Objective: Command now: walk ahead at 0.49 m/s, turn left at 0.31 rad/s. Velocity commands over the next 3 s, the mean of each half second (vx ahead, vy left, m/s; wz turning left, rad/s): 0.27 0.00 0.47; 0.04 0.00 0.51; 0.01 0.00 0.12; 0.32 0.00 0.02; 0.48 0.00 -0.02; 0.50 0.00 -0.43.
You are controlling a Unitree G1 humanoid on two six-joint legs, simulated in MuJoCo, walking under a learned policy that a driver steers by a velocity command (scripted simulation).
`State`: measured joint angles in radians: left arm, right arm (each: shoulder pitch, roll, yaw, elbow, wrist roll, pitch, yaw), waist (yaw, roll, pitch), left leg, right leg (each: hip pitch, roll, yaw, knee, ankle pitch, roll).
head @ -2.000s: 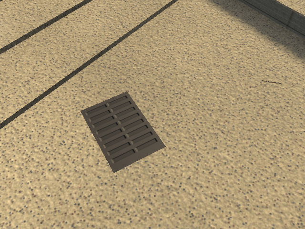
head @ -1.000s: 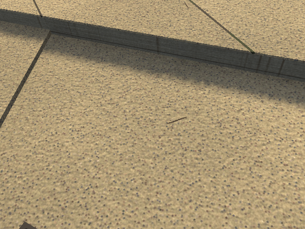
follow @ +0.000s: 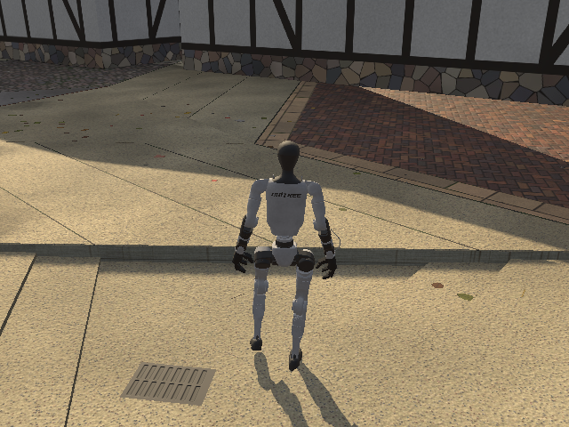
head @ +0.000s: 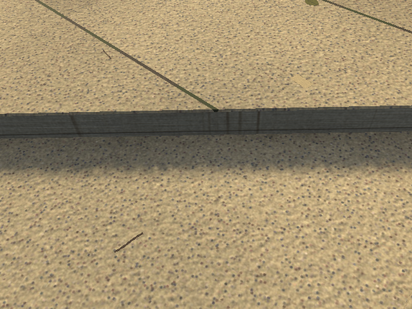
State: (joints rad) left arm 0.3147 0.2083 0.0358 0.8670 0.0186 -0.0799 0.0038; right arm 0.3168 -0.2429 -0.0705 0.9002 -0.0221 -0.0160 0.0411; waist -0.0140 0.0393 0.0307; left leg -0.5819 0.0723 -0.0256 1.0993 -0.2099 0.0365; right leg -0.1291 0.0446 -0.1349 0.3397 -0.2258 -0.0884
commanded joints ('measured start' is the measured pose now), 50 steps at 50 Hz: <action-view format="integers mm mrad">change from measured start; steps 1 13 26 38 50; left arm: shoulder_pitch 25 60 -21 -114 -84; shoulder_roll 100 172 94 129 166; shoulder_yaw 23 32 17 16 18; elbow -27 36 -89 -152 -150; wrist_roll -3 -7 13 -21 1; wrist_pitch -26 3 102 82 69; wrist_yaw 9 60 32 47 33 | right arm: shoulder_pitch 5 44 -76 -86 -70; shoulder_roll -32 -60 -166 -188 -124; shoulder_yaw -9 1 -40 -59 -31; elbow -30 -56 -124 -167 -144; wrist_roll -1 -28 6 -6 5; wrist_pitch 7 -22 12 57 77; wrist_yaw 9 4 -38 -31 -23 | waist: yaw -5 -73 29 -10 7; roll -118 -153 10 106 -184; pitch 38 -90 -121 -92 -59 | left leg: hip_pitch -101 293 309 344 55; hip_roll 19 -162 48 36 -198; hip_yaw -16 169 -236 -490 -95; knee -33 -506 -792 -760 -43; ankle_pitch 115 113 421 136 -207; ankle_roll -6 117 225 166 -88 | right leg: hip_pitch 19 132 -375 -236 59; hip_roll -260 -265 -83 6 -242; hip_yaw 112 -83 168 203 293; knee -201 364 727 305 6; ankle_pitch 313 1073 -119 -183 559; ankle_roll -24 31 144 99 -104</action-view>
